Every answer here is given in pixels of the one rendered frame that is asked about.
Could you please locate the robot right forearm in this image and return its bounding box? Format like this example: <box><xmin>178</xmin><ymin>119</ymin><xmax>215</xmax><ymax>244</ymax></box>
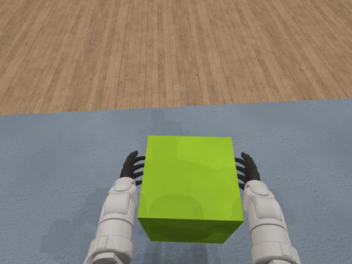
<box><xmin>243</xmin><ymin>180</ymin><xmax>301</xmax><ymax>264</ymax></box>

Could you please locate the robot left hand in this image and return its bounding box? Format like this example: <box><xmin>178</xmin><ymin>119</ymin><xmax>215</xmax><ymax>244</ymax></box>
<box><xmin>120</xmin><ymin>151</ymin><xmax>145</xmax><ymax>186</ymax></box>

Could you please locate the carton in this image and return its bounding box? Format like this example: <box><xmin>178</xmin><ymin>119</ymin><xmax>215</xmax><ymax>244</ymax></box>
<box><xmin>137</xmin><ymin>136</ymin><xmax>244</xmax><ymax>244</ymax></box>

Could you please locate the robot right hand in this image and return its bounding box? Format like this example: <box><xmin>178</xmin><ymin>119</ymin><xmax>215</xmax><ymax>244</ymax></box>
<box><xmin>235</xmin><ymin>152</ymin><xmax>260</xmax><ymax>190</ymax></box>

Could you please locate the robot left forearm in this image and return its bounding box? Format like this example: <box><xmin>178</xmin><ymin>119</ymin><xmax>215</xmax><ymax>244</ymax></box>
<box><xmin>84</xmin><ymin>177</ymin><xmax>138</xmax><ymax>264</ymax></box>

